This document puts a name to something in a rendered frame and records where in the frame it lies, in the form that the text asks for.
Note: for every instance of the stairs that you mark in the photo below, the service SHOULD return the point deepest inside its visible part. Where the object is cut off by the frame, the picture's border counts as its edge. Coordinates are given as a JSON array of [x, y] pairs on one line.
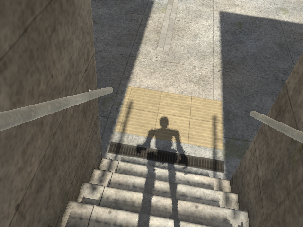
[[123, 194]]

